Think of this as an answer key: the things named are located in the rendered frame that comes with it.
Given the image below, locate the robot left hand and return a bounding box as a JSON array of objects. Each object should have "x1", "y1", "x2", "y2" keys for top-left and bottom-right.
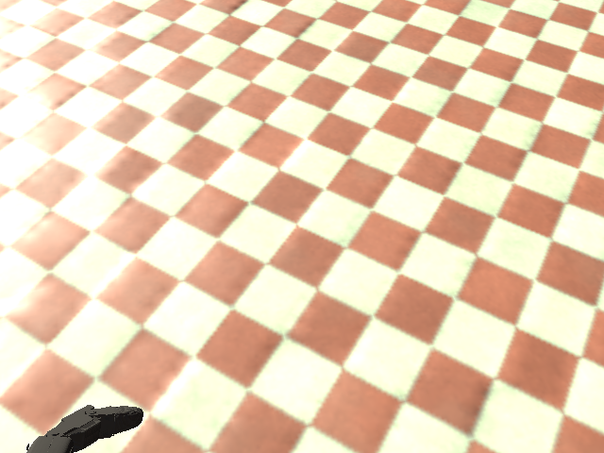
[{"x1": 26, "y1": 405, "x2": 143, "y2": 453}]

